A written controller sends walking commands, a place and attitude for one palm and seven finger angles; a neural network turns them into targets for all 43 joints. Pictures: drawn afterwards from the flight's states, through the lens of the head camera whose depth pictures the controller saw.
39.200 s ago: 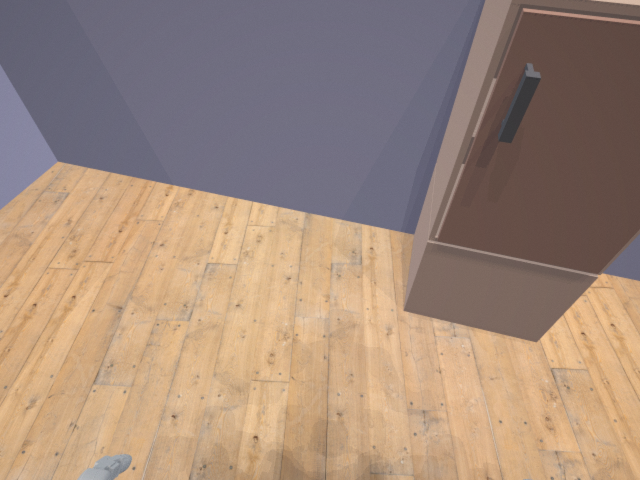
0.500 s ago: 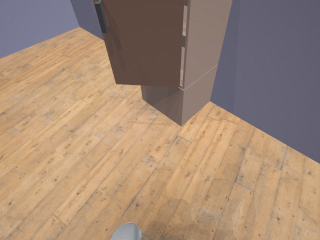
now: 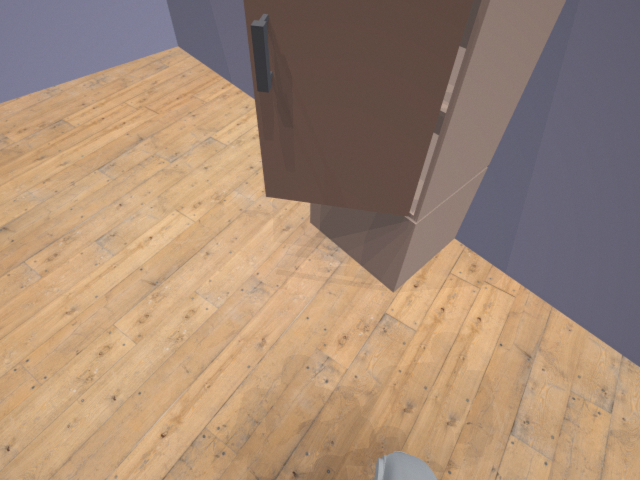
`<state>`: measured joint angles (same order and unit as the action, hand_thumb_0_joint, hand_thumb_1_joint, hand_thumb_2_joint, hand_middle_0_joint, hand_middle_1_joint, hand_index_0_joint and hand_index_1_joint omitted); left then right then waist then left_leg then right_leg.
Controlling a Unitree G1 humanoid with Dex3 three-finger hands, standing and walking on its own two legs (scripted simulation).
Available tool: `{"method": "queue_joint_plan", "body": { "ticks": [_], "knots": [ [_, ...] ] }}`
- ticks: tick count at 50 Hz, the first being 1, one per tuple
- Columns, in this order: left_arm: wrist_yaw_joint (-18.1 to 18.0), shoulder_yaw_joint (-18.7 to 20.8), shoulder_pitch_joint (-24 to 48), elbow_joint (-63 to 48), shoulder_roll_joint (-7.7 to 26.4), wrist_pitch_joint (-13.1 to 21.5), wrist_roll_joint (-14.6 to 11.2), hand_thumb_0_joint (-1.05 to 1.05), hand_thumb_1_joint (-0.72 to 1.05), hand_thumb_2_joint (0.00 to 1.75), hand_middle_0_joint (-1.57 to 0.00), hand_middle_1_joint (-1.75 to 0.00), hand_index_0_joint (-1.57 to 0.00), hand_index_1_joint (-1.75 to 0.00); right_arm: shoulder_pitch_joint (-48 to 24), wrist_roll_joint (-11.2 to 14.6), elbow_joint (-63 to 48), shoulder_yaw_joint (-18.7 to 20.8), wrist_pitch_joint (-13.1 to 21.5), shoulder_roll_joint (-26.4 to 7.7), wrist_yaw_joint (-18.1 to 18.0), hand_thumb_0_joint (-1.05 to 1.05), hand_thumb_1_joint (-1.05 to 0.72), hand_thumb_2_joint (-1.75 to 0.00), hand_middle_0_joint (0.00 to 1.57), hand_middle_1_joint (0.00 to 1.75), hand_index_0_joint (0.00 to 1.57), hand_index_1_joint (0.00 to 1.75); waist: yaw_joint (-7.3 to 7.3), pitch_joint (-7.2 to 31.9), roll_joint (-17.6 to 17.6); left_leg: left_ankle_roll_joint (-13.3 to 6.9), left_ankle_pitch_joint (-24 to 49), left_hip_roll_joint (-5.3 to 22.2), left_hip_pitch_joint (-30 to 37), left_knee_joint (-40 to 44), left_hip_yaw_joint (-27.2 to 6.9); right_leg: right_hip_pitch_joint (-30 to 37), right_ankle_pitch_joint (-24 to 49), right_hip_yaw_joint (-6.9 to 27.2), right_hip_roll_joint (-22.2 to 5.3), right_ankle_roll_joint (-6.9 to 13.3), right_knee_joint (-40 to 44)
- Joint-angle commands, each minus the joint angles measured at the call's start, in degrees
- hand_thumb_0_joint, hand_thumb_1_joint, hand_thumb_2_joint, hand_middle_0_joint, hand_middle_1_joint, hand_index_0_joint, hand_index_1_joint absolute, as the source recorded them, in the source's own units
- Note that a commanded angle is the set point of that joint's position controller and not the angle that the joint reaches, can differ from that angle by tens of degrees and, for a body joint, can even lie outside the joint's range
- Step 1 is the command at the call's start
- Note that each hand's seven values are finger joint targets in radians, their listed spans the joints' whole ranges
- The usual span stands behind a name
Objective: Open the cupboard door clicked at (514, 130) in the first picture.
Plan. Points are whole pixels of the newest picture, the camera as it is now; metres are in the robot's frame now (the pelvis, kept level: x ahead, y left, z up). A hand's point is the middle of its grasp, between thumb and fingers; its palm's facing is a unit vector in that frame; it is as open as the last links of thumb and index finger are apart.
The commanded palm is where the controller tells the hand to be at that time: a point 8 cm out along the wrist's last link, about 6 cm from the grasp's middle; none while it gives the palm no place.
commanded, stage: take the last steps up to it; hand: left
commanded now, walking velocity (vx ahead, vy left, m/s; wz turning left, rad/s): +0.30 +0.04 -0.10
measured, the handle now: (264, 53) +0.86 +0.19 +0.10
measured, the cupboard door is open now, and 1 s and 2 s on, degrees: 38 38 38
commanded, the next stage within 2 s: come to a stop and stand still in 0.42 s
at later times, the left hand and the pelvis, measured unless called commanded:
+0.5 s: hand (234, 387) +0.27 +0.16 -0.17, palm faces +0.00 -0.98 -0.20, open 7.1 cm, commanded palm none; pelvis +0.19 -0.02 +0.00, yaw -2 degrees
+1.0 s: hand (207, 380) +0.28 +0.21 -0.18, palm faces -0.04 -0.97 -0.23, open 7.4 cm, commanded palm none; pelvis +0.22 +0.01 -0.01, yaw -6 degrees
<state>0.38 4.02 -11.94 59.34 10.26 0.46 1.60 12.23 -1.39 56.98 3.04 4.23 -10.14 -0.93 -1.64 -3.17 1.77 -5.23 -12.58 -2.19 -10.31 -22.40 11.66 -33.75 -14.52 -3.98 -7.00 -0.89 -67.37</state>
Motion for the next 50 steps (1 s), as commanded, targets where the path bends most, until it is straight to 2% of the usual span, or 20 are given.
{"method": "queue_joint_plan", "body": {
  "ticks": [1,9,11,13,14,15,16,17,19,22,27,30,32,33,34,35,38,41,44,50],
  "knots": [
    [0.52,0.40,-1.70,-3.11,1.48,-0.19,-0.08,0.00,0.90,0.90,-0.20,-0.30,-0.20,-0.30,7.72,-0.04,0.65,0.53,0.43,-5.37,-0.10,0.00,-0.90,-0.90,0.20,0.30,0.20,0.30,0.54,-0.94,-3.51,-4.47,8.55,18.03,2.78,15.81,-12.14,-3.30,5.90,3.62,-1.88,-0.15,7.37],
    [0.79,-0.85,9.60,-7.74,1.50,0.74,-0.15,0.00,0.90,0.90,-0.20,-0.30,-0.20,-0.30,15.42,-0.68,4.71,-0.35,0.10,-5.96,-0.17,0.00,-0.90,-0.90,0.20,0.30,0.20,0.30,3.88,-2.20,-4.19,-4.03,25.79,18.31,11.42,9.66,-8.50,0.49,3.64,-1.07,1.30,2.03,26.22],
    [0.77,-1.00,8.78,-7.82,1.85,1.25,-0.13,0.00,0.90,0.90,-0.20,-0.30,-0.20,-0.30,16.06,-0.78,5.65,-0.65,-0.10,-6.26,-0.23,0.00,-0.90,-0.90,0.20,0.30,0.20,0.30,3.44,-1.63,-5.36,-3.21,31.98,17.63,11.90,5.53,-7.21,5.09,1.39,-2.87,3.38,3.06,30.26],
    [0.58,-0.66,0.82,-5.43,3.13,1.94,-0.14,0.00,0.90,0.90,-0.20,-0.30,-0.20,-0.30,15.57,-0.27,6.32,-0.83,-0.26,-6.61,-0.33,0.00,-0.90,-0.90,0.20,0.30,0.20,0.30,-0.21,2.41,-5.39,-0.76,41.10,15.17,10.42,-4.54,-4.95,17.67,3.79,-4.79,6.42,4.33,36.08],
    [0.29,0.23,-6.89,-2.91,5.22,2.51,-0.07,0.00,0.90,0.90,-0.20,-0.30,-0.20,-0.30,13.68,0.38,5.70,-0.88,-0.14,-6.54,-0.25,0.00,-0.90,-0.90,0.20,0.30,0.20,0.30,-3.79,5.68,-3.44,1.11,38.20,13.04,2.46,-13.87,-3.52,31.29,9.01,-1.96,4.87,5.82,37.76],
    [-0.41,1.75,-15.96,-0.51,10.35,3.21,0.20,0.00,0.90,0.90,-0.20,-0.30,-0.20,-0.30,13.11,1.19,4.12,-0.72,0.02,-5.21,0.15,0.00,-0.90,-0.90,0.20,0.30,0.20,0.30,-6.51,11.30,6.55,3.91,19.86,6.64,-12.59,-28.77,-0.28,46.56,18.93,15.65,-7.97,11.23,39.25],
    [-0.65,2.31,-18.20,0.31,14.06,3.08,-0.89,0.00,0.90,0.90,-0.20,-0.30,-0.20,-0.30,13.86,1.41,3.17,-0.81,-0.13,-4.32,0.11,0.00,-0.90,-0.90,0.20,0.30,0.20,0.30,-5.25,13.09,11.66,5.72,-21.19,1.29,-22.18,-46.94,-3.08,50.54,29.25,30.96,-21.10,18.86,46.23],
    [-1.27,2.08,-14.30,-0.72,12.65,2.81,-1.41,0.00,0.90,0.90,-0.20,-0.30,-0.20,-0.30,9.84,1.22,2.66,-0.45,-0.80,-5.52,0.04,0.00,-0.90,-0.90,0.20,0.30,0.20,0.30,-4.88,7.58,3.38,5.00,-19.72,4.94,-25.08,-50.24,-11.44,42.83,22.51,27.62,-20.48,18.88,49.35],
    [-1.55,0.50,-6.25,-2.43,7.66,2.88,-1.35,0.00,0.90,0.90,-0.20,-0.30,-0.20,-0.30,6.38,0.80,2.65,-0.59,-1.88,-1.87,0.32,0.00,-0.90,-0.90,0.20,0.30,0.20,0.30,-0.75,0.14,1.52,5.75,-11.63,8.08,-22.77,-45.99,-12.30,27.77,18.66,16.92,-14.36,13.11,52.88],
    [-1.38,-0.57,-3.54,-2.31,3.87,3.89,-0.92,0.00,0.90,0.90,-0.20,-0.30,-0.20,-0.30,11.61,0.42,4.81,-0.94,-3.26,0.84,0.80,0.00,-0.90,-0.90,0.20,0.30,0.20,0.30,2.97,1.85,5.57,7.20,-6.79,8.38,-14.58,-35.09,-9.69,21.25,21.24,5.44,-9.42,9.46,55.03],
    [-1.07,0.29,-4.58,-0.52,5.56,3.96,-0.50,0.00,0.90,0.90,-0.20,-0.30,-0.20,-0.30,7.55,0.46,3.77,-1.10,-2.72,2.27,1.28,0.00,-0.90,-0.90,0.20,0.30,0.20,0.30,1.62,3.49,3.72,7.95,-3.26,5.48,-10.82,-16.97,-6.47,24.29,23.75,3.94,-7.89,9.81,51.92],
    [-1.73,-0.63,-2.91,0.58,4.99,2.49,-0.78,0.00,0.90,0.90,-0.20,-0.30,-0.20,-0.30,8.73,0.40,4.96,-1.29,-2.61,0.81,0.68,0.00,-0.90,-0.90,0.20,0.30,0.20,0.30,3.45,3.43,3.50,8.08,10.23,4.66,0.73,-3.60,-7.21,19.70,21.54,1.21,-4.39,5.57,44.26],
    [-2.37,-1.75,-7.24,1.00,2.43,1.28,-1.38,0.00,0.90,0.90,-0.20,-0.30,-0.20,-0.30,9.52,0.25,4.39,-0.45,-2.03,-6.18,-0.34,0.00,-0.90,-0.90,0.20,0.30,0.20,0.30,2.20,7.13,-8.92,3.09,38.40,16.23,6.26,-3.50,-17.45,17.11,2.98,-1.37,0.64,0.67,38.27],
    [-2.78,-1.91,-8.50,1.48,1.98,0.48,-1.36,0.00,0.90,0.90,-0.20,-0.30,-0.20,-0.30,8.21,0.41,4.01,0.01,-2.70,-8.50,-0.94,0.00,-0.90,-0.90,0.20,0.30,0.20,0.30,2.18,6.41,-10.40,-0.43,41.85,20.31,3.49,-2.30,-19.17,18.83,-8.63,-1.69,2.18,-0.34,36.51],
    [-3.01,-1.87,-9.03,1.31,1.85,-0.34,-0.97,0.00,0.90,0.90,-0.20,-0.30,-0.20,-0.30,6.81,0.30,3.28,0.45,-3.38,-9.62,-1.21,0.00,-0.90,-0.90,0.20,0.30,0.20,0.30,2.28,3.26,-7.96,-1.78,36.00,21.14,-0.84,-0.43,-18.61,19.71,-14.20,-0.80,3.09,-0.29,33.44],
    [-2.68,-1.94,-8.88,1.59,2.27,-1.38,-1.03,0.00,0.90,0.90,-0.20,-0.30,-0.20,-0.30,3.88,0.29,2.82,0.21,-3.60,-9.15,-1.64,0.00,-0.90,-0.90,0.20,0.30,0.20,0.30,1.36,0.23,-12.41,-2.33,36.15,20.69,-2.98,2.10,-19.84,17.37,-14.96,-0.71,3.22,-0.56,29.42],
    [-2.39,-0.60,-8.32,0.83,5.27,-3.02,-0.81,0.00,0.90,0.90,-0.20,-0.30,-0.20,-0.30,5.56,0.20,1.87,0.99,-4.35,-10.56,-3.06,0.00,-0.90,-0.90,0.20,0.30,0.20,0.30,3.25,5.20,-14.70,-5.81,48.81,24.42,0.74,0.84,-21.67,12.87,-19.88,4.19,3.98,-0.40,9.51],
    [-1.96,0.32,-6.66,-0.93,5.29,-3.57,-0.74,0.00,0.90,0.90,-0.20,-0.30,-0.20,-0.30,3.05,0.20,-0.08,1.99,-4.75,-11.82,-3.35,0.00,-0.90,-0.90,0.20,0.30,0.20,0.30,3.12,9.33,-7.37,-7.25,43.48,24.75,3.64,-0.72,-20.18,7.76,-16.59,5.90,4.92,-1.00,2.02],
    [-1.51,0.89,-6.46,-2.67,4.60,-4.24,-0.61,0.00,0.90,0.90,-0.20,-0.30,-0.20,-0.30,-0.61,0.07,-1.30,2.22,-4.81,-11.29,-3.09,0.00,-0.90,-0.90,0.20,0.30,0.20,0.30,2.15,10.06,-9.57,-5.70,24.87,23.61,0.85,2.31,-18.65,7.47,-13.53,6.13,4.82,-1.60,2.39],
    [-0.69,0.24,-9.10,-2.80,2.85,-3.11,-0.39,0.00,0.90,0.90,-0.20,-0.30,-0.20,-0.30,-2.57,-0.74,-1.45,2.93,-5.57,-11.42,-1.34,0.00,-0.90,-0.90,0.20,0.30,0.20,0.30,1.28,6.46,-12.05,-1.22,-5.80,19.47,-8.17,6.53,-17.67,21.54,-11.32,-0.72,5.75,0.49,30.71]
  ]
}}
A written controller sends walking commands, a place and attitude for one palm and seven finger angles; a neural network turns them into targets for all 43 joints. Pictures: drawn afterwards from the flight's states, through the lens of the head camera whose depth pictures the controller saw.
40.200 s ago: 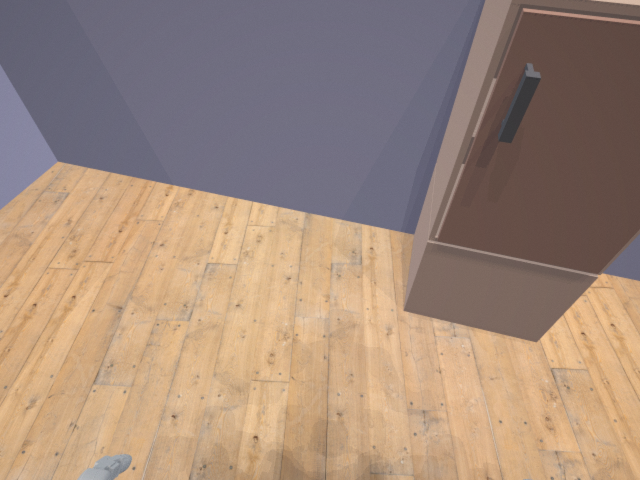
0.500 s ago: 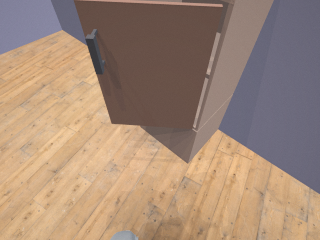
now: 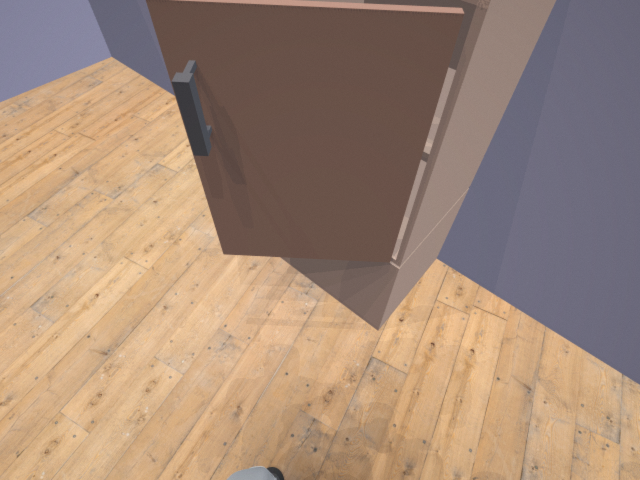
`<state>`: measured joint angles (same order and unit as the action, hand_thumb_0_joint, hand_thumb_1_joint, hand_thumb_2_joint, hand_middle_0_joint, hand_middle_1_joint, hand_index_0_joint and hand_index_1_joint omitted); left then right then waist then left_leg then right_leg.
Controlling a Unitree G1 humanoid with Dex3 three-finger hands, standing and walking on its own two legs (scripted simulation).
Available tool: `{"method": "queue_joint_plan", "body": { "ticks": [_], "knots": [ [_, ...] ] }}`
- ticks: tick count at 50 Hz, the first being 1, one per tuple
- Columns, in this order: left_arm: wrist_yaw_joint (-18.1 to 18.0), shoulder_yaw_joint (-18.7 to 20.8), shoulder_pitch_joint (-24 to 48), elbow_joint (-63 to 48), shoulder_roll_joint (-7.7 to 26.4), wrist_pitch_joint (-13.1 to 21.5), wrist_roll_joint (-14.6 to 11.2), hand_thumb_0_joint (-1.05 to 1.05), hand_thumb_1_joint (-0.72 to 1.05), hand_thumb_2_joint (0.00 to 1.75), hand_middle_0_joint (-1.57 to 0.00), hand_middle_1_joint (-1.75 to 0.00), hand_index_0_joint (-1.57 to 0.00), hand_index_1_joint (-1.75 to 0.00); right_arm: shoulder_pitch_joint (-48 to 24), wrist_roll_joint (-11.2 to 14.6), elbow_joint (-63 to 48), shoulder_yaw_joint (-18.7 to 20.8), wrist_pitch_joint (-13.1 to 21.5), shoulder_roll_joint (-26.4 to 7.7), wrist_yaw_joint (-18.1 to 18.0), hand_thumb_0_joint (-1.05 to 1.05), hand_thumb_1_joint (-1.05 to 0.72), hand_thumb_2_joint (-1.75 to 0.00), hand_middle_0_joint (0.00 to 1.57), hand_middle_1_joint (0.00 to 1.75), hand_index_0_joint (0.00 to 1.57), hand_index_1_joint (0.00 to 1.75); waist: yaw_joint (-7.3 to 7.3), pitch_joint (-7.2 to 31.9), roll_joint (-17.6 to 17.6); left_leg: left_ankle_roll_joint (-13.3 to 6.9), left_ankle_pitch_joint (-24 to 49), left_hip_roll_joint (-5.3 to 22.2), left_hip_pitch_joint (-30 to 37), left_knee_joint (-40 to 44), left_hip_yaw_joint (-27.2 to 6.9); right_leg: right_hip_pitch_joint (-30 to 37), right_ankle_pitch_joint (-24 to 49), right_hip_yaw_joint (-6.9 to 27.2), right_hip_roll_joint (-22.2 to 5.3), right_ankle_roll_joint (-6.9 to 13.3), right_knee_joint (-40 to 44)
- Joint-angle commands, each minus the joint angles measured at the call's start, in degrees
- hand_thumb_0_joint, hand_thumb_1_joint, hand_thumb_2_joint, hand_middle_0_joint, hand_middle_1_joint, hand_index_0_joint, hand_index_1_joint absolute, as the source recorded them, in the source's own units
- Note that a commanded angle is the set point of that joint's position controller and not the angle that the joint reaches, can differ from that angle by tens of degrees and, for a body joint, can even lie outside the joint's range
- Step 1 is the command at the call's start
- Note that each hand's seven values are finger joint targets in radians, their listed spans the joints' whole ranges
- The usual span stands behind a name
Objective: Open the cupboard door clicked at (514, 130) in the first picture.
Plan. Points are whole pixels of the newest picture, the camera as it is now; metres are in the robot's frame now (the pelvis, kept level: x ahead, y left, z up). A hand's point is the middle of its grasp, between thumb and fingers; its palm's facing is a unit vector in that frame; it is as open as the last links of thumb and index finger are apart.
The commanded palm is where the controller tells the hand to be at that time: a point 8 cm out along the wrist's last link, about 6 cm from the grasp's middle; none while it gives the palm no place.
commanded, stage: come to a stop and stand still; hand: left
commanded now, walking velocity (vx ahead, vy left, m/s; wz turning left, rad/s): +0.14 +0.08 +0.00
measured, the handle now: (196, 109) +0.61 +0.25 +0.10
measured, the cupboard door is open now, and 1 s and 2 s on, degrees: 38 38 38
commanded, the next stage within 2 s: look again from close up in 0.76 s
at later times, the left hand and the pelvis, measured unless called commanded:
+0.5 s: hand out of the picture +0.01 +0.15 -0.18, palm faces +0.09 -0.98 -0.18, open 7.3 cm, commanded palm none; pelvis +0.01 -0.02 +0.00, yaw +2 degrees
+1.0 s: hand out of the picture +0.01 +0.16 -0.17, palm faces +0.02 -0.98 -0.20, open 7.3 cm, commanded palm none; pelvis +0.01 -0.01 +0.00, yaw +1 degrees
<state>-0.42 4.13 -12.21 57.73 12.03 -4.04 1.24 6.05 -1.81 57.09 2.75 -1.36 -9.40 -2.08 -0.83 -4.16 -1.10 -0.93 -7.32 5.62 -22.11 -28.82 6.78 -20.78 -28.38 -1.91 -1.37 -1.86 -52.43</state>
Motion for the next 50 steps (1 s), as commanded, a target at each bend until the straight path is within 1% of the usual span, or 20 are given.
{"method": "queue_joint_plan", "body": {
  "ticks": [1,2,3,4,5,6,8,14,16,17,19,22,29,42,43,44,45,46,48,50],
  "knots": [
    [0.08,0.11,-12.20,0.37,0.93,1.52,-0.13,0.00,0.90,0.90,-0.20,-0.30,-0.20,-0.30,2.95,-0.18,-1.77,3.37,-0.38,-12.18,0.17,0.00,-0.90,-0.90,0.20,0.30,0.20,0.30,-0.87,7.47,-7.47,-3.27,-17.66,8.96,-0.48,12.82,-10.85,14.92,7.50,-4.75,1.04,1.66,22.85],
    [-0.24,0.38,-15.06,1.35,2.62,1.83,0.28,0.00,0.90,0.90,-0.20,-0.30,-0.20,-0.30,2.77,0.25,-1.86,3.17,-0.73,-9.81,0.47,0.00,-0.90,-0.90,0.20,0.30,0.20,0.30,-2.00,5.98,-1.43,-0.64,-22.52,4.32,-5.28,8.30,-7.59,18.72,8.53,-1.92,-0.99,2.41,30.77],
    [-0.79,0.69,-14.06,0.90,6.54,2.58,1.00,0.00,0.90,0.90,-0.20,-0.30,-0.20,-0.30,2.69,1.04,-2.52,2.25,-1.29,-4.97,0.95,0.00,-0.90,-0.90,0.20,0.30,0.20,0.30,-1.68,2.82,13.85,2.90,-23.24,-2.74,-9.36,-3.79,-3.00,13.37,-7.79,15.06,-12.36,6.47,42.70],
    [-1.27,0.29,-7.53,-1.49,9.03,2.87,0.79,0.00,0.90,0.90,-0.20,-0.30,-0.20,-0.30,0.15,0.99,-4.30,1.68,-1.65,-4.32,1.87,0.00,-0.90,-0.90,0.20,0.30,0.20,0.30,-1.46,-2.84,19.44,3.15,-21.70,-3.74,-8.14,-13.17,-4.32,0.57,-19.37,22.87,-20.38,10.11,50.13],
    [-1.41,-0.24,-2.14,-3.36,8.77,3.32,0.62,0.00,0.90,0.90,-0.20,-0.30,-0.20,-0.30,0.79,0.67,-4.33,1.67,-1.48,-5.05,2.53,0.00,-0.90,-0.90,0.20,0.30,0.20,0.30,0.41,-3.10,12.75,2.31,-19.12,-2.60,-3.71,-16.16,-6.36,-4.68,-17.26,20.14,-20.70,10.95,50.04],
    [-1.26,-0.21,1.08,-3.61,8.33,3.99,0.56,0.00,0.90,0.90,-0.20,-0.30,-0.20,-0.30,2.73,0.44,-2.75,1.50,-1.29,-3.97,2.85,0.00,-0.90,-0.90,0.20,0.30,0.20,0.30,1.83,-2.07,10.90,2.10,-16.09,-3.28,-1.58,-17.70,-5.66,-4.79,-11.54,17.66,-17.36,9.93,47.79],
    [-1.08,-0.74,0.81,-2.29,5.94,5.14,-0.11,0.00,0.90,0.90,-0.20,-0.30,-0.20,-0.30,6.31,0.19,0.03,1.34,-0.97,-4.86,2.59,0.00,-0.90,-0.90,0.20,0.30,0.20,0.30,2.14,-2.80,13.44,2.31,-11.39,-3.06,-3.00,-18.68,-5.96,2.25,3.17,11.13,-13.19,8.17,43.94],
    [-0.83,-0.06,-4.93,1.16,7.42,5.89,-0.01,0.00,0.90,0.90,-0.20,-0.30,-0.20,-0.30,8.85,0.61,1.57,0.47,1.09,-4.31,2.16,0.00,-0.90,-0.90,0.20,0.30,0.20,0.30,-0.18,0.89,8.08,2.99,-11.17,-4.73,3.61,0.24,-3.36,13.20,20.25,9.55,-14.78,9.01,35.92],
    [-0.83,-0.22,-5.29,2.37,5.94,5.78,-0.56,0.00,0.90,0.90,-0.20,-0.30,-0.20,-0.30,11.35,0.69,3.09,-0.16,2.22,-4.44,1.56,0.00,-0.90,-0.90,0.20,0.30,0.20,0.30,0.06,3.04,3.51,1.81,0.81,-4.05,11.17,7.56,-5.37,12.00,26.60,6.54,-11.15,6.38,29.69],
    [-0.80,-0.61,-6.33,2.66,4.36,5.78,-0.94,0.00,0.90,0.90,-0.20,-0.30,-0.20,-0.30,11.99,0.61,3.65,-0.16,2.75,-5.95,1.05,0.00,-0.90,-0.90,0.20,0.30,0.20,0.30,-0.28,5.45,-1.04,0.44,10.97,-0.51,15.33,5.86,-7.81,10.62,29.51,3.79,-8.53,4.77,26.85],
    [-1.47,-1.07,-6.00,2.99,2.49,5.36,-0.82,0.00,0.90,0.90,-0.20,-0.30,-0.20,-0.30,13.27,0.74,4.11,0.01,2.46,-7.55,0.15,0.00,-0.90,-0.90,0.20,0.30,0.20,0.30,-0.10,7.16,-0.33,-1.21,19.24,3.05,16.03,2.82,-9.10,11.30,25.44,1.65,-6.20,3.64,27.31],
    [-1.47,-1.53,-4.39,3.92,2.44,4.51,-0.92,0.00,0.90,0.90,-0.20,-0.30,-0.20,-0.30,13.10,1.00,5.22,-0.56,2.29,-6.46,-0.48,0.00,-0.90,-0.90,0.20,0.30,0.20,0.30,0.41,6.08,-3.70,-1.20,23.30,1.88,16.19,4.58,-9.34,11.95,26.02,0.55,-5.31,2.86,26.46],
    [-1.45,-2.31,-4.93,5.97,1.65,4.53,-0.77,0.00,0.90,0.90,-0.20,-0.30,-0.20,-0.30,12.16,1.06,6.17,-1.05,2.13,-5.14,-0.47,0.00,-0.90,-0.90,0.20,0.30,0.20,0.30,0.64,2.07,1.54,-0.31,10.15,0.37,13.78,7.54,-8.84,12.42,23.23,2.03,-5.74,2.96,31.10],
    [-1.59,-2.90,-5.99,6.74,1.97,4.81,-0.80,0.00,0.90,0.90,-0.20,-0.30,-0.20,-0.30,12.08,1.02,7.44,-1.58,2.45,-5.28,-0.42,0.00,-0.90,-0.90,0.20,0.30,0.20,0.30,0.71,1.04,1.66,-0.14,12.77,0.17,15.27,8.81,-8.41,13.10,26.09,1.62,-5.95,2.77,32.22],
    [-4.16,-3.71,-9.00,6.65,2.73,6.54,0.54,0.00,0.90,0.90,-0.20,-0.30,-0.20,-0.30,9.54,1.75,3.11,-1.71,3.44,-7.78,0.48,0.00,-0.90,-0.90,0.20,0.30,0.20,0.30,0.11,-1.12,-0.14,0.86,27.96,1.12,11.84,-2.14,-7.42,8.57,40.48,4.04,-6.41,1.80,29.31],
    [-3.92,-3.13,-8.29,4.06,4.54,6.59,-0.09,0.00,0.90,0.90,-0.20,-0.30,-0.20,-0.30,12.37,0.91,2.32,-1.67,3.46,-6.03,0.75,0.00,-0.90,-0.90,0.20,0.30,0.20,0.30,1.10,2.06,-1.52,0.19,14.90,0.24,10.93,-0.97,-8.15,11.77,34.18,3.30,-7.30,3.80,26.95],
    [-3.26,-3.21,-7.01,3.69,4.85,6.67,-0.12,0.00,0.90,0.90,-0.20,-0.30,-0.20,-0.30,10.51,0.67,2.25,-1.81,3.50,-5.50,0.83,0.00,-0.90,-0.90,0.20,0.30,0.20,0.30,0.13,0.26,-3.66,0.07,8.45,-0.45,9.75,1.34,-7.39,10.82,32.87,3.55,-7.39,4.21,27.33],
    [-2.88,-3.49,-6.43,3.33,4.49,6.59,-0.24,0.00,0.90,0.90,-0.20,-0.30,-0.20,-0.30,11.62,0.78,1.75,-2.01,3.41,-5.46,0.84,0.00,-0.90,-0.90,0.20,0.30,0.20,0.30,1.06,2.91,-2.56,-0.35,7.23,-0.14,10.81,2.19,-8.05,10.80,27.80,3.06,-6.13,4.40,26.49],
    [-2.68,-3.52,-7.00,2.85,3.18,6.47,-0.45,0.00,0.90,0.90,-0.20,-0.30,-0.20,-0.30,12.84,0.79,1.30,-1.87,3.76,-6.38,0.62,0.00,-0.90,-0.90,0.20,0.30,0.20,0.30,1.18,8.09,-1.33,-1.36,16.16,0.85,13.66,0.94,-9.06,12.67,27.07,1.68,-4.65,4.12,24.07],
    [-2.63,-3.65,-6.97,2.40,3.00,6.14,-0.54,0.00,0.90,0.90,-0.20,-0.30,-0.20,-0.30,13.11,0.87,1.17,-1.89,3.81,-6.89,0.34,0.00,-0.90,-0.90,0.20,0.30,0.20,0.30,1.12,8.63,-1.82,-1.92,20.38,1.37,14.92,0.54,-9.06,12.72,25.77,1.12,-3.93,3.83,23.14]
  ]
}}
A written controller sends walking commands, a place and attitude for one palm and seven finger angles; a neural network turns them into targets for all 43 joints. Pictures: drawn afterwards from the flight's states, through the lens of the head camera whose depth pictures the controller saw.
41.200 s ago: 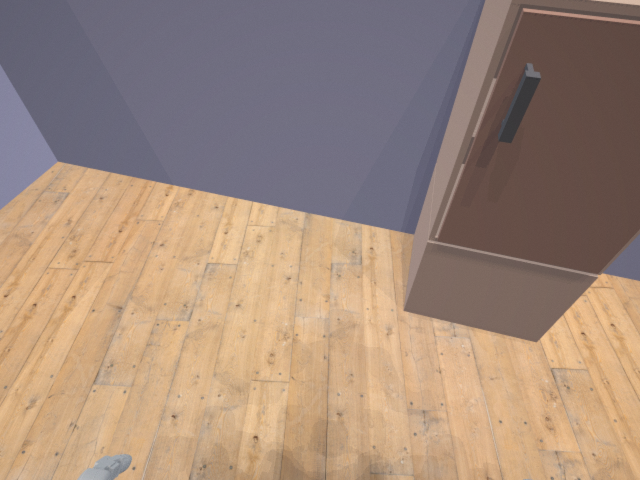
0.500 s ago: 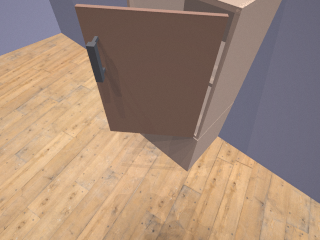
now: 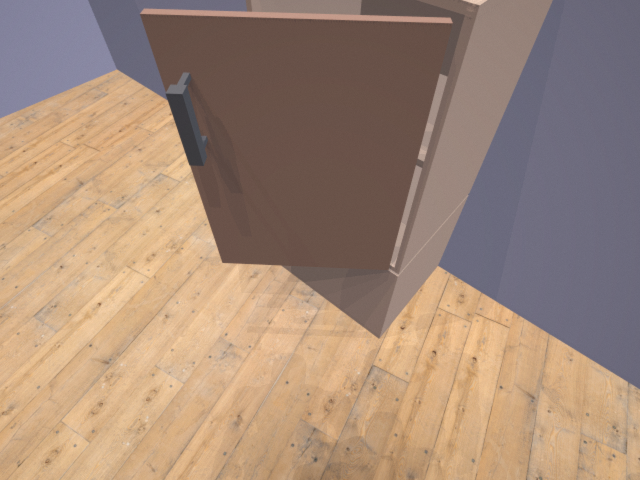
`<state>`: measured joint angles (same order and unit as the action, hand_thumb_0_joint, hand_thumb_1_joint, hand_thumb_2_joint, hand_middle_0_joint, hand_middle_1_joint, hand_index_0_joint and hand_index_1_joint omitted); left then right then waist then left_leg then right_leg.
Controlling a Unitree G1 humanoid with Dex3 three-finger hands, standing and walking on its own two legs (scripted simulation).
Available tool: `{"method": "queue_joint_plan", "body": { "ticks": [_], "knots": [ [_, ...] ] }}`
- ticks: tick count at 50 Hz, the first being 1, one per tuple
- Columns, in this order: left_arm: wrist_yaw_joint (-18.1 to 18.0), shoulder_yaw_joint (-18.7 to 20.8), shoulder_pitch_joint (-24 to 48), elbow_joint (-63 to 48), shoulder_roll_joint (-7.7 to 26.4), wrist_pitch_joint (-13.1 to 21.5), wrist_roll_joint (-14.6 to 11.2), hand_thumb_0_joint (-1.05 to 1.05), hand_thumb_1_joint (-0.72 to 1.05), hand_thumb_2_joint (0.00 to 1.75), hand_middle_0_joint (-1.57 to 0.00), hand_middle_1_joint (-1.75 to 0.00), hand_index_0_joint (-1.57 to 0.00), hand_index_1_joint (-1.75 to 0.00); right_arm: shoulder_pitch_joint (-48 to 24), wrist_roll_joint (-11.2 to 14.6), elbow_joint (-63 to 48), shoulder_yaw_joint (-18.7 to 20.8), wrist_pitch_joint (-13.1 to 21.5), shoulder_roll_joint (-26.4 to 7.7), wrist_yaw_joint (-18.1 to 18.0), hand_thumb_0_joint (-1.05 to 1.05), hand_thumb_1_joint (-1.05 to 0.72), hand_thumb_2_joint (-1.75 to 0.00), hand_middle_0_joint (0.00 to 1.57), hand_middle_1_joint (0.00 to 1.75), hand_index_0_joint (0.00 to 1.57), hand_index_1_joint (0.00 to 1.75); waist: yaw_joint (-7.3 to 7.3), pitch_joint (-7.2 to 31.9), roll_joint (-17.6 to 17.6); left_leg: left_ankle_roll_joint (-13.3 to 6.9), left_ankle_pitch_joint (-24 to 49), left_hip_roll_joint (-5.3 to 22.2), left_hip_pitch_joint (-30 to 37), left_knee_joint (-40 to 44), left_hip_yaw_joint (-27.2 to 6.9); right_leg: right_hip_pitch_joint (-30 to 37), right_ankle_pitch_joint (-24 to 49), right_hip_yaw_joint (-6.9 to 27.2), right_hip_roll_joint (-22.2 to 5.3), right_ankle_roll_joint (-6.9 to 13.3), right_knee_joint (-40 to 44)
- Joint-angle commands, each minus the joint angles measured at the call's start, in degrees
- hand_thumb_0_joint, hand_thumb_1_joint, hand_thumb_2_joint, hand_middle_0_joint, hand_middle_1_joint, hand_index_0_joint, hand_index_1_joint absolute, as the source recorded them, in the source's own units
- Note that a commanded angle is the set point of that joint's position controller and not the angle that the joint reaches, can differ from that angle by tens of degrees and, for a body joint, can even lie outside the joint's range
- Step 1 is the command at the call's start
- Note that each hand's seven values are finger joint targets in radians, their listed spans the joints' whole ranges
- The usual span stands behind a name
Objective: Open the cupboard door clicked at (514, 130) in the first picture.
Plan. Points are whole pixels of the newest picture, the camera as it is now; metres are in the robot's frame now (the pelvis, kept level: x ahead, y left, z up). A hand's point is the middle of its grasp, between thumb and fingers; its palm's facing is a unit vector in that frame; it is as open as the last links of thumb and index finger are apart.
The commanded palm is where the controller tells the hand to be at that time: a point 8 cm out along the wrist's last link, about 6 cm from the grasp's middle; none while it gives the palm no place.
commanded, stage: look again from close up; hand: left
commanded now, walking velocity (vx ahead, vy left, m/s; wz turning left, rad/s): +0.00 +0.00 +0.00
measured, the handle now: (191, 120) +0.61 +0.25 +0.10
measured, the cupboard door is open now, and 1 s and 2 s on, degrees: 38 38 38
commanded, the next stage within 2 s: shuffle to correct the standing spot in 0.34 s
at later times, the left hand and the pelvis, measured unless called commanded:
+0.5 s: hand out of the picture -0.01 +0.16 -0.17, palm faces -0.01 -0.98 -0.20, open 7.4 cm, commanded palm none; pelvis -0.02 -0.02 +0.00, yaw -1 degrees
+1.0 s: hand out of the picture +0.11 +0.17 -0.17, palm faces +0.00 -0.98 -0.22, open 7.4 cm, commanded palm none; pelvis +0.06 -0.01 +0.00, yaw +0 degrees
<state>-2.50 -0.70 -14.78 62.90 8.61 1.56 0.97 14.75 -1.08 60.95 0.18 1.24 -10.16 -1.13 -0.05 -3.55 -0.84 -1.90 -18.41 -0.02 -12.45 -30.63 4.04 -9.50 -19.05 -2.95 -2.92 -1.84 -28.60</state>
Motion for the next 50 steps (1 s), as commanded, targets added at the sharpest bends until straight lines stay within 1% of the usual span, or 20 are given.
{"method": "queue_joint_plan", "body": {
  "ticks": [1,6,13,22,26,30,32,34,35,36,37,38,39,40,41,44,46,48,49,50],
  "knots": [
    [-0.52,1.19,-4.32,-2.89,6.35,0.27,-0.32,0.00,0.90,0.90,-0.20,-0.30,-0.20,-0.30,3.85,0.23,-2.82,0.71,1.04,-6.18,-0.68,0.00,-0.90,-0.90,0.20,0.30,0.20,0.30,0.18,6.67,-1.52,-1.05,29.47,6.98,4.53,2.75,-6.21,0.74,14.68,2.11,-2.32,3.67,-0.32],
    [-0.05,1.00,-3.33,-2.94,6.87,-0.38,-0.24,0.00,0.90,0.90,-0.20,-0.30,-0.20,-0.30,2.15,0.31,-2.73,0.49,0.46,-5.69,-0.45,0.00,-0.90,-0.90,0.20,0.30,0.20,0.30,-0.03,-1.08,1.76,-0.79,15.16,5.82,-0.17,6.52,-5.89,-2.55,10.09,3.33,-2.67,3.30,2.39],
    [0.30,1.09,-3.27,-2.88,7.79,-0.52,-0.27,0.00,0.90,0.90,-0.20,-0.30,-0.20,-0.30,1.84,0.34,-1.44,0.33,0.50,-5.79,-0.30,0.00,-0.90,-0.90,0.20,0.30,0.20,0.30,-0.27,-1.29,2.12,-0.61,10.15,5.47,-0.05,8.65,-5.44,-2.84,7.58,4.17,-2.94,3.19,4.48],
    [0.54,1.28,-3.20,-2.55,8.21,-0.32,-0.22,0.00,0.90,0.90,-0.20,-0.30,-0.20,-0.30,1.78,0.40,-0.13,0.32,0.66,-5.62,-0.31,0.00,-0.90,-0.90,0.20,0.30,0.20,0.30,-0.28,0.68,1.11,-0.24,11.02,5.71,1.41,8.96,-4.77,-2.20,9.78,4.75,-3.19,3.36,5.43],
    [0.85,1.76,-4.64,-2.36,8.49,-0.65,0.27,0.00,0.90,0.90,-0.20,-0.30,-0.20,-0.30,2.77,0.06,0.12,0.41,-0.01,-4.97,0.20,0.00,-0.90,-0.90,0.20,0.30,0.20,0.30,-0.88,-1.43,2.13,-0.30,-0.94,3.87,-1.82,6.72,-2.93,-3.19,-4.85,6.63,-3.98,4.83,6.87],
    [1.02,2.96,-7.41,-2.22,10.75,-0.67,0.29,0.00,0.90,0.90,-0.20,-0.30,-0.20,-0.30,2.11,-0.16,-1.27,0.52,-0.55,-3.70,0.65,0.00,-0.90,-0.90,0.20,0.30,0.20,0.30,-1.73,-4.26,8.97,0.70,-4.65,0.87,-7.95,-2.00,0.71,-2.92,-12.19,14.44,-9.26,8.34,12.82],
    [0.91,3.52,-7.82,-2.44,10.98,-0.40,0.36,0.00,0.90,0.90,-0.20,-0.30,-0.20,-0.30,2.22,-0.21,-1.63,0.69,-0.26,-3.25,0.71,0.00,-0.90,-0.90,0.20,0.30,0.20,0.30,-1.59,-4.76,9.87,0.83,-3.60,1.38,-8.81,-4.80,1.22,-3.25,-6.76,16.27,-12.07,10.01,13.24],
    [0.94,3.86,-6.90,-2.93,10.53,-0.18,0.48,0.00,0.90,0.90,-0.20,-0.30,-0.20,-0.30,4.38,-0.09,-1.12,0.55,0.35,-2.69,0.64,0.00,-0.90,-0.90,0.20,0.30,0.20,0.30,-0.59,-3.74,7.78,0.66,-0.88,1.52,-4.76,-0.74,1.16,-3.89,1.65,12.43,-10.63,9.64,8.84],
    [1.02,3.88,-6.45,-3.27,9.89,-0.24,0.59,0.00,0.90,0.90,-0.20,-0.30,-0.20,-0.30,6.26,0.03,-0.40,0.59,0.69,-2.95,0.63,0.00,-0.90,-0.90,0.20,0.30,0.20,0.30,0.03,-2.81,4.60,0.28,2.70,1.75,-1.04,1.50,0.90,-4.68,4.19,8.90,-8.11,8.44,5.27],
    [1.10,3.75,-5.55,-3.63,8.67,-0.41,0.55,0.00,0.90,0.90,-0.20,-0.30,-0.20,-0.30,8.95,0.02,0.47,0.65,1.08,-3.99,0.51,0.00,-0.90,-0.90,0.20,0.30,0.20,0.30,0.92,-1.96,-0.27,-0.63,9.15,3.51,2.68,3.53,-1.87,-6.72,4.36,4.72,-4.58,6.79,-0.26],
    [1.17,3.43,-4.88,-4.21,6.89,-0.48,0.55,0.00,0.90,0.90,-0.20,-0.30,-0.20,-0.30,11.97,-0.24,1.58,1.08,1.41,-6.30,0.19,0.00,-0.90,-0.90,0.20,0.30,0.20,0.30,1.74,-0.04,-8.19,-3.33,18.29,8.53,7.70,5.48,-7.81,-10.60,1.37,-0.62,-0.39,5.14,-8.59],
    [1.08,2.90,-2.68,-5.10,4.96,-0.35,0.55,0.00,0.90,0.90,-0.20,-0.30,-0.20,-0.30,15.58,-0.42,2.47,1.51,1.44,-8.31,-0.39,0.00,-0.90,-0.90,0.20,0.30,0.20,0.30,2.94,-0.14,-16.18,-7.75,28.35,14.40,12.11,9.23,-15.15,-17.52,-8.91,-4.97,2.97,3.80,-17.67],
    [0.90,2.68,0.19,-6.36,4.90,-0.29,0.63,0.00,0.90,0.90,-0.20,-0.30,-0.20,-0.30,18.39,-0.47,3.05,1.33,1.43,-7.97,-0.84,0.00,-0.90,-0.90,0.20,0.30,0.20,0.30,4.16,-1.16,-16.40,-11.43,37.91,17.25,15.41,10.97,-19.08,-24.55,-18.21,-3.03,2.83,3.90,-26.52],
    [0.86,2.87,2.09,-7.31,5.14,-0.13,0.60,0.00,0.90,0.90,-0.20,-0.30,-0.20,-0.30,18.66,-0.38,2.98,1.03,1.58,-6.91,-1.07,0.00,-0.90,-0.90,0.20,0.30,0.20,0.30,4.05,-2.17,-12.20,-13.99,42.46,18.83,15.81,10.07,-20.12,-27.31,-18.83,-1.20,0.97,4.37,-30.86],
    [1.01,2.97,3.03,-7.46,4.76,0.03,0.39,0.00,0.90,0.90,-0.20,-0.30,-0.20,-0.30,17.22,-0.53,2.19,0.96,1.76,-6.75,-1.10,0.00,-0.90,-0.90,0.20,0.30,0.20,0.30,3.55,-1.78,-8.49,-14.43,42.63,18.90,14.67,9.28,-18.84,-27.20,-18.17,-0.34,-0.31,4.75,-31.83],
    [1.92,2.76,2.71,-7.39,2.44,-0.25,0.24,0.00,0.90,0.90,-0.20,-0.30,-0.20,-0.30,11.80,-0.94,0.06,1.16,1.73,-7.01,-0.96,0.00,-0.90,-0.90,0.20,0.30,0.20,0.30,1.16,-0.53,-6.09,-12.11,34.10,14.90,8.67,10.94,-12.53,-19.65,-13.06,-2.31,-0.71,4.51,-25.16],
    [2.16,2.59,1.76,-7.02,1.50,-0.44,0.27,0.00,0.90,0.90,-0.20,-0.30,-0.20,-0.30,9.97,-0.66,-0.23,1.08,1.76,-6.56,-1.09,0.00,-0.90,-0.90,0.20,0.30,0.20,0.30,0.08,0.40,-5.34,-9.99,35.78,12.63,5.69,10.17,-9.03,-13.17,-6.53,-3.90,0.82,4.01,-17.16],
    [1.68,2.75,-0.81,-6.25,1.86,-0.26,0.15,0.00,0.90,0.90,-0.20,-0.30,-0.20,-0.30,8.68,-0.01,-0.17,1.15,1.69,-6.48,-1.45,0.00,-0.90,-0.90,0.20,0.30,0.20,0.30,-1.79,1.47,-3.50,-7.17,39.14,11.53,3.89,6.65,-7.03,-5.73,4.91,-3.51,1.27,3.50,-6.75],
    [1.41,3.01,-3.85,-5.41,3.51,0.18,0.09,0.00,0.90,0.90,-0.20,-0.30,-0.20,-0.30,7.94,0.44,-0.26,1.22,1.85,-6.92,-1.55,0.00,-0.90,-0.90,0.20,0.30,0.20,0.30,-3.38,3.47,-0.89,-4.94,38.97,9.85,3.99,3.24,-5.64,-0.49,12.90,-2.61,0.74,3.25,0.39],
    [0.87,3.94,-6.44,-4.74,8.24,1.00,0.19,0.00,0.90,0.90,-0.20,-0.30,-0.20,-0.30,7.96,0.91,-0.44,1.49,2.18,-6.70,-1.49,0.00,-0.90,-0.90,0.20,0.30,0.20,0.30,-4.29,6.79,3.48,-2.43,33.68,8.03,0.15,-1.43,-5.06,8.19,27.00,3.13,-3.57,4.41,1.59]
  ]
}}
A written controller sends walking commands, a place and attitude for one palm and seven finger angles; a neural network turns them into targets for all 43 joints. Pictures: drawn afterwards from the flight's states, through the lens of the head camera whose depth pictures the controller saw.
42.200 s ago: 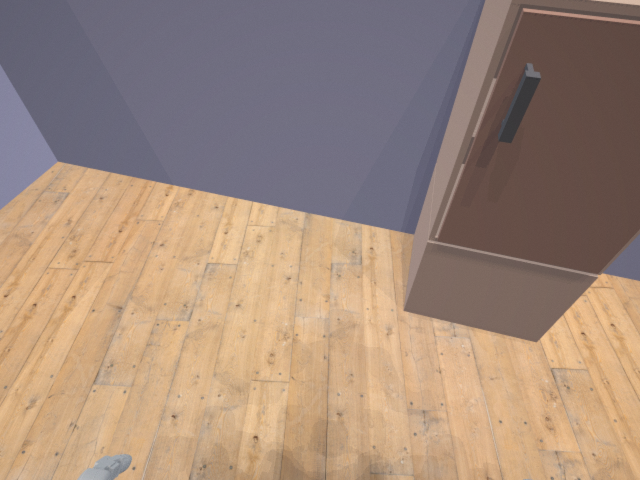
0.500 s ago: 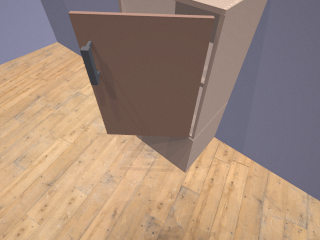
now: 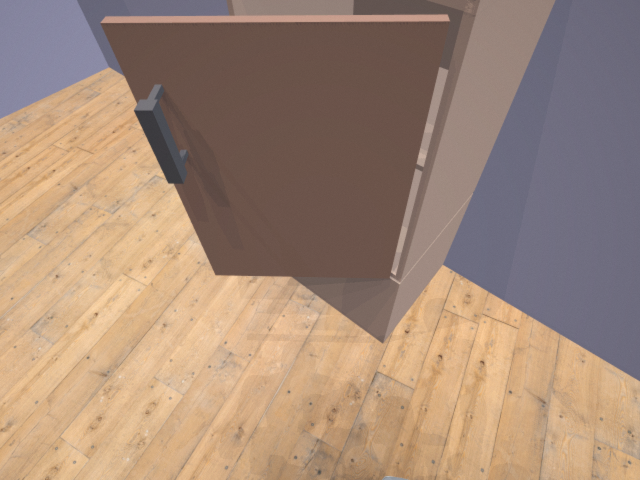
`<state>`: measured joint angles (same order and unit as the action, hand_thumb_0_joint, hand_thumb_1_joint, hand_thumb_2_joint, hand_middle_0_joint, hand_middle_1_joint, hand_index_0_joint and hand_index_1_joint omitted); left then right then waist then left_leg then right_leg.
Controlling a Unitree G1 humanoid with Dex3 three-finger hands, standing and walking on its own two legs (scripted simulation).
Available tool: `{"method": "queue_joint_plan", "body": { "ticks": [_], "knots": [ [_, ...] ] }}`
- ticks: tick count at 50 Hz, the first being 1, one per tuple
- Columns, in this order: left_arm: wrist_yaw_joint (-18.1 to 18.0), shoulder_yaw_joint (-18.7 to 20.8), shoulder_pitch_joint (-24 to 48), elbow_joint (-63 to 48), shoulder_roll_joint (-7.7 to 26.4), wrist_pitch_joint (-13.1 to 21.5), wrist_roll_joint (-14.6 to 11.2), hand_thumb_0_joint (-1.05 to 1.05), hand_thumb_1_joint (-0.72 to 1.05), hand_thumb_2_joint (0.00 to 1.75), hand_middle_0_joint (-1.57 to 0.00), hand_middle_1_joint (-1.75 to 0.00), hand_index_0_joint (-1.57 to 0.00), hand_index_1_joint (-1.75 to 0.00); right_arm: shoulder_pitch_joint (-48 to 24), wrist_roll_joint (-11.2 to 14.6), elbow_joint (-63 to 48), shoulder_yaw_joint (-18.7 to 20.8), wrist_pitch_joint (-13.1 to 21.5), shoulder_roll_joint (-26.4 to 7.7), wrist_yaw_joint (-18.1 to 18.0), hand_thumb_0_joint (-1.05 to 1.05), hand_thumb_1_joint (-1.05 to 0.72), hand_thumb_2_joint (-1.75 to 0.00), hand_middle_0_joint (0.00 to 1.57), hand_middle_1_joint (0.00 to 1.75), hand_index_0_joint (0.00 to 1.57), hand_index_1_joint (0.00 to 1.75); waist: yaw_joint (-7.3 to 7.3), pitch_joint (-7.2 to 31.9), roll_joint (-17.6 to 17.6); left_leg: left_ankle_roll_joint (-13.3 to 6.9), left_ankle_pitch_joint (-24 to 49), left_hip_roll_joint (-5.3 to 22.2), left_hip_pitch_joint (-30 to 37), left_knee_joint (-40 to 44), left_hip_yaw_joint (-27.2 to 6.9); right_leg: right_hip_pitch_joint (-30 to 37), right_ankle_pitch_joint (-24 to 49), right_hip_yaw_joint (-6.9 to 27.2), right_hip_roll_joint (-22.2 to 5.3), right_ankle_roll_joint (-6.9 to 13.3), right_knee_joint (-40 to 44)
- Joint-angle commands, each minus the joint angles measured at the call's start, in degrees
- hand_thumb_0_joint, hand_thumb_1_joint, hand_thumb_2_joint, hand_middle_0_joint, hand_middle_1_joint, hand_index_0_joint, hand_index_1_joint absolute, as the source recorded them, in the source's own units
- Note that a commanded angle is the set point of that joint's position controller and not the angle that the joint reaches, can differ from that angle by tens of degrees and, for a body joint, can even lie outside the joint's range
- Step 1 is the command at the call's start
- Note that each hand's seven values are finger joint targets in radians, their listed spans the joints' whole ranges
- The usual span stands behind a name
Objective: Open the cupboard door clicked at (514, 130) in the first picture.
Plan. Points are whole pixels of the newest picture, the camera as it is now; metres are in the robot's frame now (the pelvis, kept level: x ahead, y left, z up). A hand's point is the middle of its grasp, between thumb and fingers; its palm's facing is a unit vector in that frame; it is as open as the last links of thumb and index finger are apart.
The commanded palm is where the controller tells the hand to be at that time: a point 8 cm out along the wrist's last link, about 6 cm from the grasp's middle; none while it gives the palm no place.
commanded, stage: come to a stop and stand still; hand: left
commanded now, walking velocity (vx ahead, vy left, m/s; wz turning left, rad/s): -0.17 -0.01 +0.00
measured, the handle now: (167, 135) +0.55 +0.26 +0.11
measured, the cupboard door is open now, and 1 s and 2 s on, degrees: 38 38 38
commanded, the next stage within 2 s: look again from close up in 0.80 s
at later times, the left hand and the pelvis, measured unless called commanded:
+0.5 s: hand out of the picture +0.03 +0.23 -0.17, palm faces +0.04 -0.97 -0.25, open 7.3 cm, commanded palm none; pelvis +0.00 +0.04 +0.00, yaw -1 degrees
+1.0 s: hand out of the picture +0.02 +0.23 -0.16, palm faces -0.02 -0.98 -0.20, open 7.4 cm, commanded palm none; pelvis +0.02 +0.06 +0.01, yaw -1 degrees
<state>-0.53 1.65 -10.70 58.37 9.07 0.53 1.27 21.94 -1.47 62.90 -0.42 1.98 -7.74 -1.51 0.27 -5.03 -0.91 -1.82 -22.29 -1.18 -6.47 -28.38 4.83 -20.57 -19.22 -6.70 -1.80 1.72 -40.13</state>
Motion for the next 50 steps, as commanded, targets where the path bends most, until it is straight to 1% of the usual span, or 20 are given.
{"method": "queue_joint_plan", "body": {
  "ticks": [1,2,3,4,5,8,13,15,16,17,18,19,20,21,22,24,25,28,35,50],
  "knots": [
    [-1.74,2.19,-13.58,0.72,10.86,2.43,-0.08,0.00,0.90,0.90,-0.20,-0.30,-0.20,-0.30,1.54,1.67,-2.97,2.21,1.35,-7.44,-1.03,0.00,-0.90,-0.90,0.20,0.30,0.20,0.30,-4.64,11.38,10.78,0.23,18.62,4.23,-12.63,-11.01,-2.99,25.57,50.74,18.19,-14.99,6.16,10.29],
    [-1.90,2.15,-15.19,1.16,12.04,2.12,-0.43,0.00,0.90,0.90,-0.20,-0.30,-0.20,-0.30,2.50,1.93,-3.43,2.38,0.57,-5.33,-1.10,0.00,-0.90,-0.90,0.20,0.30,0.20,0.30,-4.09,12.90,13.25,1.78,-9.62,0.79,-14.97,-20.17,-2.21,25.92,67.94,21.22,-23.65,12.93,11.87],
    [-2.15,1.48,-13.78,0.81,10.82,1.77,-0.35,0.00,0.90,0.90,-0.20,-0.30,-0.20,-0.30,0.26,1.77,-3.61,2.36,-0.46,-3.92,-1.42,0.00,-0.90,-0.90,0.20,0.30,0.20,0.30,-4.04,9.87,11.87,1.89,-14.98,1.62,-16.18,-25.11,-5.30,21.72,69.94,20.34,-23.92,14.98,12.41],
    [-2.44,1.33,-11.29,0.34,9.26,1.61,-0.06,0.00,0.90,0.90,-0.20,-0.30,-0.20,-0.30,-1.32,1.51,-3.43,2.32,-1.41,-3.22,-1.24,0.00,-0.90,-0.90,0.20,0.30,0.20,0.30,-3.47,7.44,14.21,2.15,-14.05,2.48,-17.51,-28.81,-5.85,17.82,66.06,19.11,-21.82,14.50,13.46],
    [-2.75,1.10,-8.31,-0.44,7.80,1.23,0.00,0.00,0.90,0.90,-0.20,-0.30,-0.20,-0.30,-2.23,1.37,-3.16,2.55,-2.04,-2.82,-1.08,0.00,-0.90,-0.90,0.20,0.30,0.20,0.30,-2.62,4.50,12.29,2.43,-12.45,2.93,-18.15,-29.92,-5.78,14.92,61.93,16.75,-20.23,13.51,14.70],
    [-2.53,1.47,-4.63,-2.79,8.91,0.71,0.11,0.00,0.90,0.90,-0.20,-0.30,-0.20,-0.30,-2.59,1.24,-3.05,2.68,-3.10,-1.90,-0.17,0.00,-0.90,-0.90,0.20,0.30,0.20,0.30,-0.98,5.32,7.85,3.52,-6.72,2.54,-15.60,-26.98,-3.66,9.92,50.24,10.88,-16.19,10.78,16.24],
    [-2.19,2.74,-4.06,-4.34,10.50,-0.08,0.58,0.00,0.90,0.90,-0.20,-0.30,-0.20,-0.30,-4.65,0.83,-5.28,2.99,-3.05,-1.97,0.29,0.00,-0.90,-0.90,0.20,0.30,0.20,0.30,-1.15,6.90,8.69,4.15,-1.55,1.72,-12.78,-15.35,-0.97,9.23,39.12,11.55,-14.16,9.81,15.62],
    [-1.97,2.62,-3.19,-4.70,10.51,-0.41,0.31,0.00,0.90,0.90,-0.20,-0.30,-0.20,-0.30,-3.35,0.88,-5.17,3.04,-2.71,-2.03,0.25,0.00,-0.90,-0.90,0.20,0.30,0.20,0.30,-0.17,7.93,9.12,4.06,4.84,1.31,-6.73,-6.85,-0.07,6.72,31.06,10.49,-12.25,7.62,14.17],
    [-4.09,2.04,-5.41,-4.44,11.93,0.42,-0.19,0.00,0.90,0.90,-0.20,-0.30,-0.20,-0.30,-5.76,1.40,-9.55,3.96,-2.27,-7.97,0.37,0.00,-0.90,-0.90,0.20,0.30,0.20,0.30,1.09,15.65,-2.25,4.46,2.46,1.85,-8.10,-7.79,0.56,16.09,51.34,18.55,-15.47,6.26,11.55],
    [-3.89,2.11,-4.50,-7.00,13.57,0.23,-0.02,0.00,0.90,0.90,-0.20,-0.30,-0.20,-0.30,-6.95,1.17,-11.63,3.70,-2.15,-5.27,0.57,0.00,-0.90,-0.90,0.20,0.30,0.20,0.30,0.66,16.16,-2.97,2.67,4.41,1.66,-8.08,-4.43,-0.76,15.51,39.76,14.39,-13.70,6.16,8.03],
    [-3.49,1.87,-3.61,-6.85,11.95,-0.04,-0.39,0.00,0.90,0.90,-0.20,-0.30,-0.20,-0.30,-7.30,0.92,-11.67,3.42,-2.19,-6.12,0.48,0.00,-0.90,-0.90,0.20,0.30,0.20,0.30,0.78,14.62,-4.87,2.11,7.07,2.74,-5.77,-0.80,-0.69,11.56,28.06,12.54,-11.90,5.12,8.21],
    [-3.22,1.17,-3.07,-6.54,10.46,-0.01,-0.52,0.00,0.90,0.90,-0.20,-0.30,-0.20,-0.30,-6.64,0.75,-11.58,3.34,-2.06,-7.43,0.54,0.00,-0.90,-0.90,0.20,0.30,0.20,0.30,1.29,12.15,-6.69,0.96,14.40,6.38,-4.52,1.42,-4.05,8.36,21.27,9.74,-8.47,3.12,7.75],
    [-2.89,0.52,-3.18,-6.91,8.20,-0.46,-0.40,0.00,0.90,0.90,-0.20,-0.30,-0.20,-0.30,-6.54,0.31,-12.55,2.94,-1.85,-8.79,0.60,0.00,-0.90,-0.90,0.20,0.30,0.20,0.30,0.33,8.30,-8.68,-1.04,20.00,10.46,-7.67,3.42,-8.69,6.75,10.68,6.00,-4.47,1.27,7.75],
    [-2.80,0.44,-4.23,-6.77,7.07,-0.87,-0.16,0.00,0.90,0.90,-0.20,-0.30,-0.20,-0.30,-8.36,0.06,-13.39,2.73,-2.13,-9.88,0.58,0.00,-0.90,-0.90,0.20,0.30,0.20,0.30,-0.87,3.47,-6.27,-2.71,16.38,11.60,-12.62,5.14,-10.47,6.28,2.90,4.64,-2.29,0.73,9.12],
    [-2.44,0.13,-3.88,-6.43,7.10,-1.38,0.26,0.00,0.90,0.90,-0.20,-0.30,-0.20,-0.30,-10.02,0.23,-13.91,2.71,-2.10,-10.21,0.70,0.00,-0.90,-0.90,0.20,0.30,0.20,0.30,-0.83,-0.28,-9.48,-2.81,10.16,10.84,-15.24,8.68,-12.33,5.54,-0.91,4.10,-1.44,0.29,8.91],
    [-1.68,-0.28,-5.11,-5.83,7.10,-1.70,0.42,0.00,0.90,0.90,-0.20,-0.30,-0.20,-0.30,-11.04,0.38,-14.93,2.51,-2.18,-11.09,0.82,0.00,-0.90,-0.90,0.20,0.30,0.20,0.30,-1.12,-6.01,-5.00,-2.56,-6.31,10.33,-20.62,13.69,-13.25,4.85,-1.39,4.33,-0.92,0.04,10.10],
    [-1.39,-0.42,-5.36,-5.72,6.91,-1.55,0.56,0.00,0.90,0.90,-0.20,-0.30,-0.20,-0.30,-10.65,0.10,-14.81,2.48,-2.07,-10.81,0.86,0.00,-0.90,-0.90,0.20,0.30,0.20,0.30,-1.11,-6.41,-5.53,-2.41,-7.78,9.60,-20.20,14.97,-13.08,4.76,0.00,4.57,-1.09,0.28,10.55],
    [-1.15,-0.65,-7.52,-5.16,7.12,-1.22,0.36,0.00,0.90,0.90,-0.20,-0.30,-0.20,-0.30,-9.66,0.19,-14.59,2.34,-1.96,-11.75,0.96,0.00,-0.90,-0.90,0.20,0.30,0.20,0.30,-1.08,-2.56,-1.08,-2.27,-11.01,9.14,-17.24,15.76,-13.06,5.45,-0.16,5.70,-1.30,0.14,11.75],
    [-1.05,-0.95,-8.30,-4.24,7.36,-0.07,0.10,0.00,0.90,0.90,-0.20,-0.30,-0.20,-0.30,-7.93,0.20,-12.41,1.87,-1.14,-10.70,1.02,0.00,-0.90,-0.90,0.20,0.30,0.20,0.30,-0.39,3.37,1.42,-2.12,-4.02,7.62,-10.11,14.13,-11.72,5.28,1.19,8.81,-2.60,0.46,14.95],
    [-1.52,-1.79,-7.85,0.57,7.45,0.79,-0.52,0.00,0.90,0.90,-0.20,-0.30,-0.20,-0.30,-5.32,0.81,-4.23,0.41,0.29,-8.88,0.38,0.00,-0.90,-0.90,0.20,0.30,0.20,0.30,-0.45,3.06,1.52,-1.24,14.93,7.12,-5.22,10.25,-7.60,8.80,11.56,10.06,-4.59,0.21,16.60]
  ]
}}
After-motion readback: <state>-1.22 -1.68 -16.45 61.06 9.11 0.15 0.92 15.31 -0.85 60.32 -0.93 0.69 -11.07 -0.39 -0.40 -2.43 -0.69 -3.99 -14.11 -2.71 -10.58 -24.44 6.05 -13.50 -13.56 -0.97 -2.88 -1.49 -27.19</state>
